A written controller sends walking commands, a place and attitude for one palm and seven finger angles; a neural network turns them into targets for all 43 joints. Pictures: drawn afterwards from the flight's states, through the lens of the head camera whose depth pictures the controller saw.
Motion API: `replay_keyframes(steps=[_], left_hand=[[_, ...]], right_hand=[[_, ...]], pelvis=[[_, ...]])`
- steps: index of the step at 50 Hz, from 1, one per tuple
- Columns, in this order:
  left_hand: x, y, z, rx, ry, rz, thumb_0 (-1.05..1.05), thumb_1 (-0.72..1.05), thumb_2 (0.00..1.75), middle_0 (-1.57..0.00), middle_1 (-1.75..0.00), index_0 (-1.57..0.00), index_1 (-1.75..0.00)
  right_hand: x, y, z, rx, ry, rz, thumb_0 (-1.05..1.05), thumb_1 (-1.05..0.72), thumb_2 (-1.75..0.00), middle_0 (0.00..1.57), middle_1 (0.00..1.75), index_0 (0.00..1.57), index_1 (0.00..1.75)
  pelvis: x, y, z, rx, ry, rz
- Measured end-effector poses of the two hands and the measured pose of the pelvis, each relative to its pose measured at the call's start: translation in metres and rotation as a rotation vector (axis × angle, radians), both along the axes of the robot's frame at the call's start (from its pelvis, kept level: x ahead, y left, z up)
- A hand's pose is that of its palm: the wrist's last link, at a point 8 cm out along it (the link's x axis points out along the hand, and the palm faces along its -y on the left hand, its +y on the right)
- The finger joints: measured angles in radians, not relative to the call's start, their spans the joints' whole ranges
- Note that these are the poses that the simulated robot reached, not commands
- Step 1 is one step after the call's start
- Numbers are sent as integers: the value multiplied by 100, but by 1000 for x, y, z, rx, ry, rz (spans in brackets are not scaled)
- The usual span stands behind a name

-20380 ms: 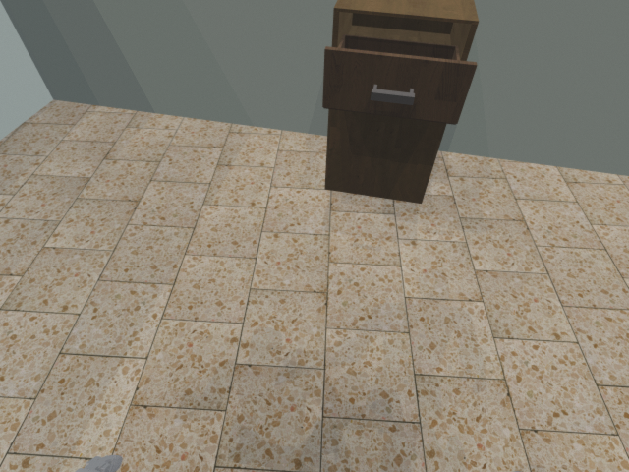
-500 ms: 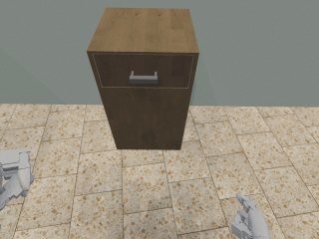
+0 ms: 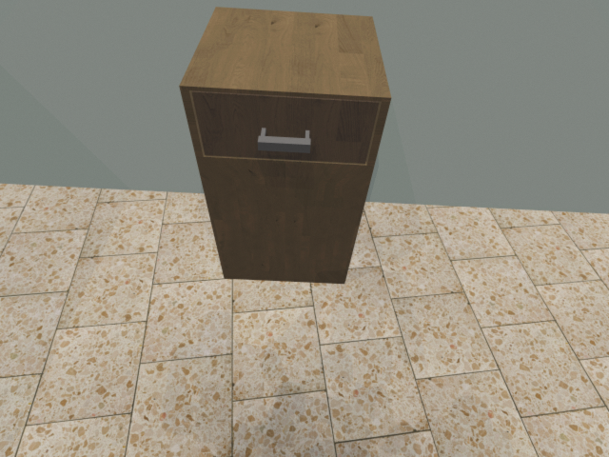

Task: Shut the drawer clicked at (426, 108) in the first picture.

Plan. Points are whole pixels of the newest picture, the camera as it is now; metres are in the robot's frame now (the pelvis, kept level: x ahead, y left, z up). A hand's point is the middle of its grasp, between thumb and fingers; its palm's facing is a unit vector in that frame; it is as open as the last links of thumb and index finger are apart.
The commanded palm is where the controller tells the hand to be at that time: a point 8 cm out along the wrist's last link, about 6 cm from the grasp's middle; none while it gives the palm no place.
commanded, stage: let the arm hang, fingers relaxed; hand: left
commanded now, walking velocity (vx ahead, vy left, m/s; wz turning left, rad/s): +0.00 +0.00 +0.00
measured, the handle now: (284, 138) +0.79 +0.08 -0.07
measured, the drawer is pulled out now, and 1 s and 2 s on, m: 0.00 0.00 0.00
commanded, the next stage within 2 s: look to check the result in 0.78 s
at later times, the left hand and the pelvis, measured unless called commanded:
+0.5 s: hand out of the picture +0.00 +0.18 -0.17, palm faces +0.02 -0.98 -0.21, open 7.1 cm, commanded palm none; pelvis +0.00 +0.00 +0.01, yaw -1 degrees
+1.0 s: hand out of the picture +0.00 +0.15 -0.17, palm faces +0.03 -0.98 -0.18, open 7.3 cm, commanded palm none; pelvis +0.01 -0.02 +0.01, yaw -1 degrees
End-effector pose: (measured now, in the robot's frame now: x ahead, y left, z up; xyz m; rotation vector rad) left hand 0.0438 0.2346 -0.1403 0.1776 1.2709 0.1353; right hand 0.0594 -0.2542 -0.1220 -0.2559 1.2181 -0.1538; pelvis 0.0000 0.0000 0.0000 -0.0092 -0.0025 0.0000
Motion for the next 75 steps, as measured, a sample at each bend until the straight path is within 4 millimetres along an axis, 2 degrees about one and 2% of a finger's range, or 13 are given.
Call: replay_keyframes(steps=[4, 7, 10, 13, 17, 21, 28, 31, 36, 43, 55, 75], left_hand=[[-49, 10, -2, 11, 127, 59, 1, 90, 90, -90, -111, -91, -113], [-76, 15, 2, 21, 208, 69, 1, 91, 90, -79, -98, -79, -99], [-93, 16, 7, 32, 259, 75, 1, 91, 90, -68, -85, -68, -86], [-98, 15, 10, 38, 276, 75, 1, 91, 90, -56, -72, -56, -72], [-90, 10, 11, 36, 253, 68, 0, 91, 90, -41, -55, -41, -55], [-72, 2, 8, 24, 201, 56, 0, 91, 90, -30, -43, -30, -42], [-36, -17, 4, -15, 104, 34, 0, 91, 90, -22, -33, -22, -33], [-30, -20, 3, -12, 96, 30, 1, 93, 90, -21, -32, -21, -31], [-29, -23, 2, -16, 101, 33, 1, 93, 90, -20, -31, -20, -30], [-39, -30, 3, -20, 132, 49, 0, 92, 90, -20, -30, -20, -30], [-53, -44, 2, -32, 178, 68, 0, 91, 90, -20, -30, -20, -30], [-34, -45, 3, -23, 132, 61, 0, 91, 90, -20, -30, -20, -30]], right_hand=[[-41, 8, -5, 12, 152, -20, 0, -91, -90, 20, 30, 20, 30], [-62, 16, -9, 36, 216, -44, 0, -91, -90, 20, 30, 20, 30], [-75, 24, -13, 62, 246, -65, 0, -91, -90, 20, 30, 20, 30], [-81, 31, -18, 85, 252, -79, 0, -91, -90, 20, 30, 20, 30], [-81, 37, -22, 108, 241, -90, 0, -91, -90, 20, 30, 20, 30], [-77, 40, -24, 122, 217, -97, 0, -91, -90, 20, 30, 20, 30], [-73, 38, -23, 119, 195, -106, 0, -92, -90, 20, 30, 20, 30], [-74, 37, -22, 118, 195, -114, 0, -92, -90, 20, 30, 20, 30], [-78, 37, -22, 123, 211, -120, 0, -92, -90, 20, 30, 20, 30], [-81, 37, -24, 133, 235, -125, 0, -91, -90, 20, 30, 20, 30], [-72, 30, -24, 130, 228, -123, 0, -91, -90, 20, 30, 20, 30], [-60, 17, -22, 111, 202, -122, 0, -91, -90, 20, 30, 20, 30]], pelvis=[[-2, -2, 4, -8, 0, 8], [-2, -2, 5, -9, -2, 8], [-3, -1, 6, -7, -7, 4], [-4, 0, 7, -4, -11, 0], [-5, 0, 7, 0, -15, -6], [-5, -1, 7, 3, -17, -9], [-2, -4, 7, 6, -19, -10], [-1, -7, 7, 7, -19, -12], [2, -10, 7, 7, -17, -11], [5, -14, 7, 8, -17, -9], [10, -21, 7, 9, -16, -11], [15, -26, 7, 8, -21, -13]])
